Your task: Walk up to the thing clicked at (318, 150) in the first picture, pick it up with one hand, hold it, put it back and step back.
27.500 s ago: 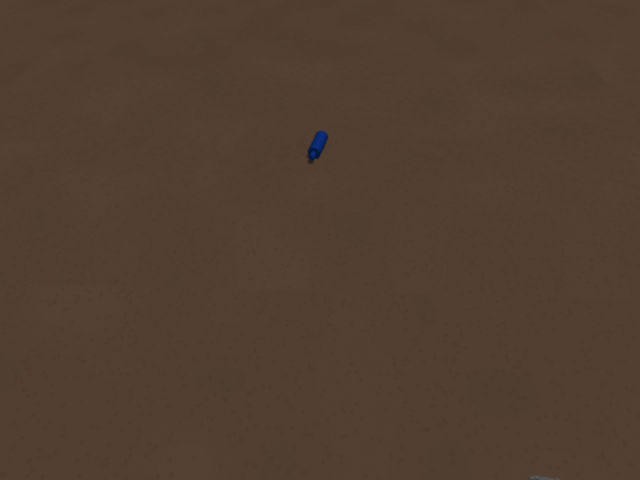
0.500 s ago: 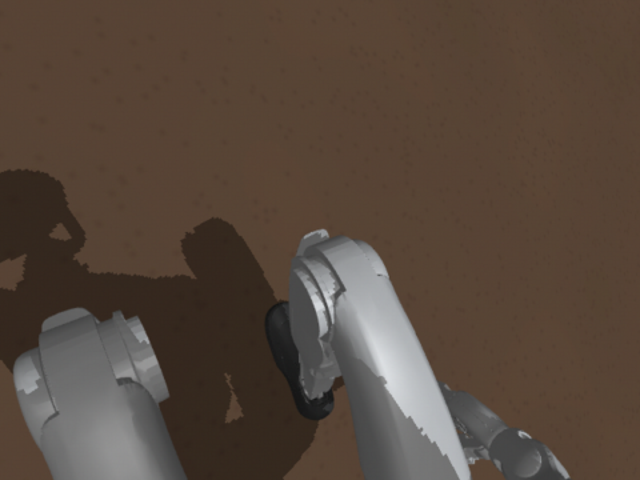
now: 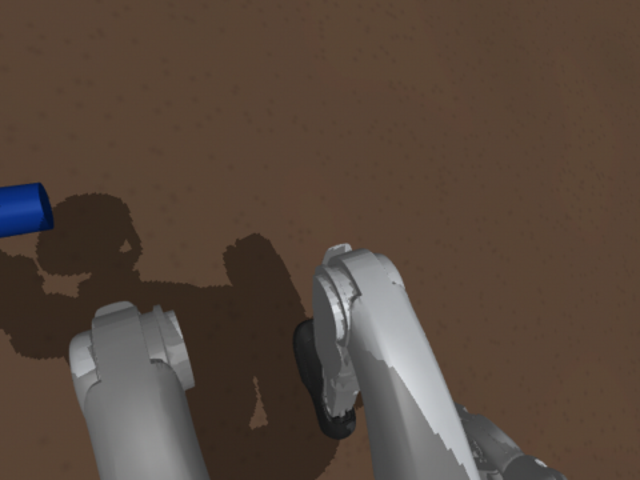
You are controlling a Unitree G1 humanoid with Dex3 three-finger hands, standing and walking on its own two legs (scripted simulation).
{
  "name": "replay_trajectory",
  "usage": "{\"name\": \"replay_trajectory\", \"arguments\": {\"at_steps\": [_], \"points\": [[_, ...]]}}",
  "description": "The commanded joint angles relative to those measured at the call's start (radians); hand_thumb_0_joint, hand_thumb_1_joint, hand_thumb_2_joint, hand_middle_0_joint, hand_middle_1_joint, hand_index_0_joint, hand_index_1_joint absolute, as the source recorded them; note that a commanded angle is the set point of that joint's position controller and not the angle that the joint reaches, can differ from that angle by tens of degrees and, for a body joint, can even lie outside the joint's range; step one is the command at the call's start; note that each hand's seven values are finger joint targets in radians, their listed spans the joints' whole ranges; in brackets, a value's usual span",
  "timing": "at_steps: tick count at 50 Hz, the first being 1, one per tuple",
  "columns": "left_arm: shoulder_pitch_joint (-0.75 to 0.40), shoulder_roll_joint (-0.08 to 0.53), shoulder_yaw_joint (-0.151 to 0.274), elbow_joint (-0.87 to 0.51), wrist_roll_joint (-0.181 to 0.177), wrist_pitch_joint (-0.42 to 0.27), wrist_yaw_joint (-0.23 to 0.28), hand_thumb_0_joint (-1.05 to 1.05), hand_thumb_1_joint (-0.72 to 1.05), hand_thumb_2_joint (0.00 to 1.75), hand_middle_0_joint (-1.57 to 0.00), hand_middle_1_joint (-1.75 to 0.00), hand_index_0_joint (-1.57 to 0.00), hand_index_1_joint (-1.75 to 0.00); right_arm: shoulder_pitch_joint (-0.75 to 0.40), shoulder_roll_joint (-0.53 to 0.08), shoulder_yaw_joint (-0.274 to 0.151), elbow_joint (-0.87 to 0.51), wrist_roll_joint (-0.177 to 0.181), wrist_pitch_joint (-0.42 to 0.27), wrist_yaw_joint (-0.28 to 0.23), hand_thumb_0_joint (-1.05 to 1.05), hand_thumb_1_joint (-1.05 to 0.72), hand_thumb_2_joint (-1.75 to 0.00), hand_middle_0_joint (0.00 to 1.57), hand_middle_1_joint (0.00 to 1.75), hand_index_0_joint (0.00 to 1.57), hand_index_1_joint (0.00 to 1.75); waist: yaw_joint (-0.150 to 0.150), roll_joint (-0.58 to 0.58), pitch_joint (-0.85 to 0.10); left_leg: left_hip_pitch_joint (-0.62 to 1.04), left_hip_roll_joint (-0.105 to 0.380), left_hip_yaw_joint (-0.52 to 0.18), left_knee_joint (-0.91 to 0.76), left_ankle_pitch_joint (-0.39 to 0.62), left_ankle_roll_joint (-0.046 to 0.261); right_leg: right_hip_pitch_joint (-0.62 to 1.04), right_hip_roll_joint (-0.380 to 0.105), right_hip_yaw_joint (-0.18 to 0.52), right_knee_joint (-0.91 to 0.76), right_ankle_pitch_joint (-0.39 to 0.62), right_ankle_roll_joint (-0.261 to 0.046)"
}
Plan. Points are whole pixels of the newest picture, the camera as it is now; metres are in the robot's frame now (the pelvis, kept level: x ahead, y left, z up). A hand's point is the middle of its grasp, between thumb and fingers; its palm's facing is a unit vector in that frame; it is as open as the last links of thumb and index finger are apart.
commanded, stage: withdraw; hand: left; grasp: from above
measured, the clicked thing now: out of the picture +0.45 +0.36 -0.27
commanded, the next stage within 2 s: home in 0.56 s
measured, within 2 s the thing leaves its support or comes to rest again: neither
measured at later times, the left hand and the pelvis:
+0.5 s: hand out of the picture +0.41 +0.35 -0.08, palm faces -0.53 -0.11 -0.84, open 13.6 cm; pelvis -0.02 -0.01 +0.06, yaw +6 degrees
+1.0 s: hand out of the picture +0.43 +0.35 -0.08, palm faces -0.34 -0.24 -0.91, open 11.8 cm; pelvis -0.01 +0.00 +0.06, yaw +5 degrees
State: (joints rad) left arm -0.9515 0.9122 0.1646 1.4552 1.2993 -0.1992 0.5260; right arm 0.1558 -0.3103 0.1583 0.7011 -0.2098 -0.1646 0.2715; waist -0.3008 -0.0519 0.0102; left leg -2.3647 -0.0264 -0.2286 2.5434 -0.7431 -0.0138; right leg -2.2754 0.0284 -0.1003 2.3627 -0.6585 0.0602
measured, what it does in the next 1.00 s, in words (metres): rises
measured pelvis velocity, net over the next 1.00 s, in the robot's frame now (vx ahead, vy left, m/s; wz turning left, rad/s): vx -0.01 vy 0.00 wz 0.09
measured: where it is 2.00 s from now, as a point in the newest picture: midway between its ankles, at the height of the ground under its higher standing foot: (258, 437)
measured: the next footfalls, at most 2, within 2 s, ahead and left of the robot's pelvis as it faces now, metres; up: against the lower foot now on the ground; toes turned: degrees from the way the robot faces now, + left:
none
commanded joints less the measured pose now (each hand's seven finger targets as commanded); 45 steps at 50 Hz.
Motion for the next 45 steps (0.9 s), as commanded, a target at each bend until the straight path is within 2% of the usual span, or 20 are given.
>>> {"name": "replay_trajectory", "arguments": {"at_steps": [1, 5, 7, 8, 9, 14, 17, 19, 24, 26, 27, 30, 32, 34, 35, 37, 39, 40, 43, 45], "points": [[-0.291, 0.175, -0.034, -0.274, -0.091, 0.084, -0.068, 0.0, -0.52, 1.02, -0.07, -1.03, -0.07, -1.03, 0.174, -0.293, -0.157, -0.004, 0.07, 0.037, -0.015, 0.0, -0.9, -0.9, 0.2, 0.3, 0.2, 0.3, 0.044, 0.573, -0.773, 0.631, 0.017, 0.147, -0.405, 0.287, 0.015, 0.319, 0.02, -0.086, -0.232, 0.268, -0.102], [-0.324, 0.112, -0.092, -0.365, -0.13, 0.105, -0.228, 0.0, -0.52, 1.03, -0.08, -1.03, -0.07, -1.04, 0.21, -0.273, -0.196, -0.013, 0.106, 0.098, -0.042, 0.0, -0.9, -0.91, 0.2, 0.3, 0.2, 0.3, 0.026, 0.457, -0.766, 0.634, 0.012, 0.139, -0.478, 0.227, 0.027, 0.371, 0.014, -0.061, -0.307, 0.218, -0.106], [-0.322, 0.088, -0.11, -0.363, -0.14, 0.098, -0.299, 0.0, -0.52, 1.03, -0.1, -1.02, -0.08, -1.04, 0.219, -0.258, -0.198, -0.024, 0.117, 0.129, -0.064, 0.0, -0.91, -0.91, 0.2, 0.3, 0.2, 0.3, 0.019, 0.374, -0.721, 0.599, 0.005, 0.15, -0.479, 0.218, 0.038, 0.405, 0.011, -0.048, -0.351, 0.208, -0.102], [-0.295, 0.071, -0.116, -0.314, -0.143, 0.095, -0.334, 0.0, -0.52, 1.03, -0.1, -1.01, -0.08, -1.03, 0.224, -0.265, -0.196, -0.027, 0.12, 0.14, -0.078, 0.0, -0.91, -0.91, 0.2, 0.3, 0.2, 0.3, 0.008, 0.301, -0.655, 0.558, -0.001, 0.143, -0.479, 0.202, 0.041, 0.388, 0.004, -0.048, -0.366, 0.186, -0.106], [-0.285, 0.05, -0.131, -0.315, -0.152, 0.084, -0.364, 0.0, -0.51, 1.02, -0.11, -1.01, -0.09, -1.03, 0.216, -0.244, -0.191, -0.034, 0.123, 0.15, -0.088, 0.0, -0.9, -0.91, 0.2, 0.3, 0.2, 0.3, 0.015, 0.286, -0.648, 0.536, -0.002, 0.152, -0.487, 0.191, 0.044, 0.404, 0.003, -0.04, -0.374, 0.173, -0.103], [-0.26, 0.095, -0.111, -0.288, -0.148, 0.021, -0.429, 0.0, -0.47, 0.99, -0.15, -0.97, -0.13, -0.99, 0.202, -0.234, -0.167, -0.071, 0.129, 0.182, -0.142, 0.0, -0.91, -0.91, 0.2, 0.3, 0.2, 0.3, 0.036, 0.204, -0.584, 0.503, -0.012, 0.171, -0.504, 0.201, 0.051, 0.437, -0.016, -0.02, -0.418, 0.151, -0.105], [-0.271, 0.13, -0.099, -0.253, -0.141, -0.035, -0.426, 0.0, -0.46, 0.98, -0.16, -0.96, -0.14, -0.98, 0.186, -0.233, -0.149, -0.081, 0.124, 0.187, -0.161, 0.0, -0.91, -0.91, 0.2, 0.3, 0.2, 0.3, 0.04, 0.188, -0.569, 0.488, -0.013, 0.177, -0.503, 0.163, 0.055, 0.428, -0.018, -0.014, -0.425, 0.111, -0.103], [-0.292, 0.148, -0.094, -0.243, -0.125, -0.075, -0.404, 0.0, -0.44, 0.96, -0.18, -0.94, -0.16, -0.96, 0.179, -0.228, -0.135, -0.082, 0.117, 0.189, -0.168, 0.0, -0.91, -0.91, 0.2, 0.3, 0.2, 0.3, 0.047, 0.239, -0.586, 0.517, -0.008, 0.175, -0.504, 0.148, 0.049, 0.406, -0.016, -0.017, -0.409, 0.102, -0.104], [-0.362, 0.173, -0.08, -0.198, -0.072, -0.151, -0.291, 0.0, -0.44, 0.95, -0.18, -0.92, -0.16, -0.94, 0.178, -0.239, -0.113, -0.066, 0.088, 0.185, -0.172, 0.0, -0.9, -0.9, 0.2, 0.3, 0.2, 0.3, 0.028, 0.298, -0.629, 0.539, -0.006, 0.172, -0.472, 0.144, 0.043, 0.366, -0.006, -0.033, -0.365, 0.102, -0.1], [-0.396, 0.174, -0.088, -0.162, -0.048, -0.167, -0.24, 0.0, -0.46, 0.96, -0.16, -0.94, -0.15, -0.95, 0.187, -0.238, -0.106, -0.055, 0.075, 0.178, -0.17, 0.0, -0.9, -0.9, 0.2, 0.3, 0.2, 0.3, 0.007, 0.304, -0.633, 0.529, -0.005, 0.179, -0.445, 0.143, 0.044, 0.374, -0.001, -0.035, -0.354, 0.101, -0.095], [-0.408, 0.202, -0.067, -0.154, -0.032, -0.172, -0.21, 0.0, -0.47, 0.96, -0.14, -0.95, -0.14, -0.96, 0.187, -0.246, -0.103, -0.05, 0.069, 0.174, -0.168, 0.0, -0.9, -0.9, 0.2, 0.3, 0.2, 0.3, 0.016, 0.324, -0.641, 0.536, -0.007, 0.177, -0.443, 0.144, 0.04, 0.351, -0.001, -0.041, -0.34, 0.1, -0.097], [-0.461, 0.231, -0.05, -0.148, 0.01, -0.176, -0.134, 0.0, -0.46, 0.95, -0.14, -0.96, -0.15, -0.96, 0.197, -0.257, -0.107, -0.034, 0.05, 0.16, -0.164, 0.0, -0.9, -0.9, 0.2, 0.3, 0.2, 0.3, 0.01, 0.405, -0.683, 0.6, -0.002, 0.168, -0.424, 0.162, 0.029, 0.312, 0.0, -0.061, -0.302, 0.122, -0.099], [-0.473, 0.267, -0.012, -0.161, 0.03, -0.161, -0.085, 0.0, -0.46, 0.95, -0.14, -0.96, -0.14, -0.95, 0.199, -0.267, -0.123, -0.03, 0.045, 0.151, -0.164, 0.0, -0.91, -0.9, 0.2, 0.3, 0.2, 0.3, 0.021, 0.458, -0.723, 0.638, -0.003, 0.168, -0.432, 0.175, 0.022, 0.284, -0.005, -0.069, -0.275, 0.136, -0.099], [-0.45, 0.272, 0.005, -0.17, 0.042, -0.131, -0.048, 0.0, -0.32, 0.99, -0.24, -0.8, -0.21, -0.81, 0.198, -0.269, -0.133, -0.029, 0.038, 0.138, -0.161, 0.0, -0.89, -0.89, 0.2, 0.3, 0.2, 0.3, 0.032, 0.502, -0.745, 0.656, -0.002, 0.164, -0.44, 0.173, 0.018, 0.257, -0.007, -0.071, -0.255, 0.139, -0.103], [-0.443, 0.25, 0.005, -0.181, 0.037, -0.111, -0.04, 0.0, -0.39, 0.91, -0.2, -0.88, -0.21, -0.89, 0.208, -0.264, -0.144, -0.022, 0.04, 0.131, -0.158, 0.0, -0.91, -0.9, 0.2, 0.3, 0.2, 0.3, 0.025, 0.523, -0.755, 0.679, 0.0, 0.165, -0.444, 0.184, 0.016, 0.251, -0.012, -0.069, -0.25, 0.15, -0.101], [-0.435, 0.274, 0.04, -0.237, 0.014, -0.068, -0.031, 0.0, -0.29, 0.95, -0.23, -0.75, -0.21, -0.77, 0.208, -0.268, -0.161, -0.03, 0.05, 0.123, -0.153, 0.0, -0.89, -0.89, 0.2, 0.3, 0.2, 0.3, 0.056, 0.556, -0.839, 0.703, -0.002, 0.169, -0.454, 0.212, 0.014, 0.262, -0.015, -0.062, -0.244, 0.175, -0.108], [-0.387, 0.226, 0.029, -0.246, -0.027, -0.02, -0.048, 0.0, -0.19, 0.93, -0.22, -0.7, -0.2, -0.72, 0.223, -0.258, -0.178, -0.027, 0.063, 0.116, -0.145, 0.0, -0.89, -0.89, 0.2, 0.3, 0.2, 0.3, 0.064, 0.563, -0.878, 0.744, -0.001, 0.175, -0.469, 0.252, 0.014, 0.288, -0.019, -0.053, -0.253, 0.209, -0.108], [-0.395, 0.238, 0.045, -0.28, -0.046, -0.001, -0.06, 0.0, -0.18, 0.91, -0.22, -0.67, -0.2, -0.69, 0.233, -0.263, -0.191, -0.022, 0.07, 0.117, -0.143, 0.0, -0.89, -0.9, 0.2, 0.3, 0.2, 0.3, 0.072, 0.568, -0.901, 0.743, -0.002, 0.173, -0.48, 0.261, 0.013, 0.3, -0.023, -0.05, -0.258, 0.218, -0.107], [-0.283, 0.161, 0.019, -0.271, -0.127, 0.056, -0.136, 0.0, 0.01, 0.88, -0.21, -0.58, -0.19, -0.59, 0.267, -0.243, -0.209, -0.018, 0.095, 0.118, -0.132, 0.0, -0.89, -0.9, 0.2, 0.3, 0.2, 0.3, 0.092, 0.499, -0.901, 0.746, -0.003, 0.172, -0.509, 0.283, 0.023, 0.356, -0.022, -0.041, -0.301, 0.235, -0.105], [-0.23, 0.143, 0.024, -0.374, -0.203, 0.079, -0.202, 0.0, 0.12, 0.89, -0.21, -0.55, -0.2, -0.57, 0.278, -0.241, -0.224, -0.026, 0.117, 0.125, -0.127, 0.0, -0.89, -0.9, 0.2, 0.3, 0.2, 0.3, 0.114, 0.478, -0.931, 0.758, -0.007, 0.173, -0.539, 0.29, 0.028, 0.414, -0.023, -0.029, -0.337, 0.239, -0.102]]}}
